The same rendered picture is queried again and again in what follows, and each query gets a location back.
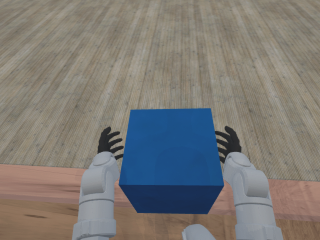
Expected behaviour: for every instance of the robot right forearm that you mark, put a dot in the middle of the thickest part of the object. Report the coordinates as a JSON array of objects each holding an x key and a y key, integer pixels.
[{"x": 252, "y": 199}]

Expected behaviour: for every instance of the carton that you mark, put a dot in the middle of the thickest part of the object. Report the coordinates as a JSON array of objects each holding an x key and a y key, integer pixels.
[{"x": 171, "y": 162}]

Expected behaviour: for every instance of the robot right hand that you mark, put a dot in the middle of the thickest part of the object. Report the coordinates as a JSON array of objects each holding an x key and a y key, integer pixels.
[{"x": 232, "y": 144}]

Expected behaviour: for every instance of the right robot thigh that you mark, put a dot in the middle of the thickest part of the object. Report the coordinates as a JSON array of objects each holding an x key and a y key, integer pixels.
[{"x": 196, "y": 232}]

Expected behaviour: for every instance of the robot left hand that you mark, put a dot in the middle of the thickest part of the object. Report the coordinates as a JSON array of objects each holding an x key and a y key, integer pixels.
[{"x": 105, "y": 145}]

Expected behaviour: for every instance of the robot left forearm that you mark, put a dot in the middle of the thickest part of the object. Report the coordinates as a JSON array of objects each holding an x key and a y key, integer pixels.
[{"x": 96, "y": 200}]

